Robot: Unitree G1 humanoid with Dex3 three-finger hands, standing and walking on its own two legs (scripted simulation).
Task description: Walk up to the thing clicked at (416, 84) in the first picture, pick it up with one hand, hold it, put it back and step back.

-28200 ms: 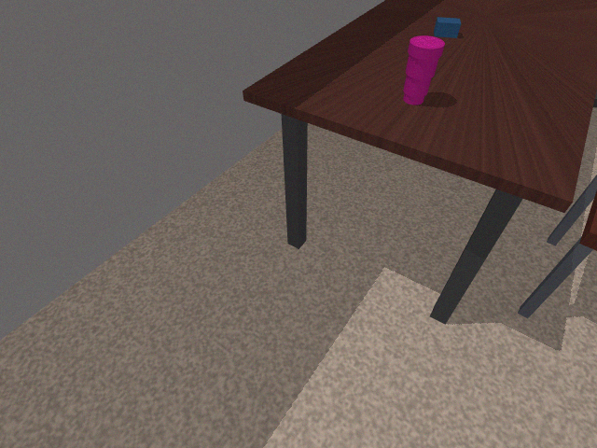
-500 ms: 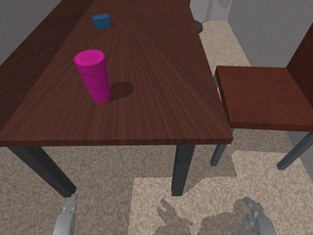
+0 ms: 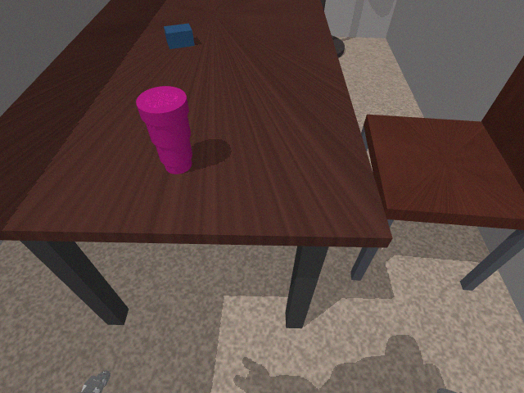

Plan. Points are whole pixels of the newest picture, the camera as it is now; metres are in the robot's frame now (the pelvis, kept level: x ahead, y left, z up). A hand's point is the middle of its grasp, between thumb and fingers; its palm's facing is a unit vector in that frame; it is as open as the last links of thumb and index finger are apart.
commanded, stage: stand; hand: left
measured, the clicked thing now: (170, 135) +0.55 +0.21 +0.09
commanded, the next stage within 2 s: none
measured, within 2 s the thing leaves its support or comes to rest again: neither
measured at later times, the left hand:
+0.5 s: hand out of the picture +0.05 +0.26 -0.12, palm faces -0.02 -0.94 -0.35, open 7.6 cm
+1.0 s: hand out of the picture +0.06 +0.25 -0.12, palm faces -0.02 -0.94 -0.33, open 7.4 cm
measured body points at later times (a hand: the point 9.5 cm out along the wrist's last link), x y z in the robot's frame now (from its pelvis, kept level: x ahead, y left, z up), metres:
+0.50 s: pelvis -0.01 +0.01 +0.04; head -0.01 +0.01 +0.49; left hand +0.05 +0.31 -0.10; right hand +0.07 -0.28 -0.10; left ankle +0.02 +0.13 -0.70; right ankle -0.02 -0.15 -0.70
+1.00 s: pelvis +0.00 +0.00 +0.04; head +0.01 +0.00 +0.49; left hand +0.06 +0.30 -0.09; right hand +0.06 -0.30 -0.09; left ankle +0.02 +0.13 -0.70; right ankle -0.02 -0.15 -0.70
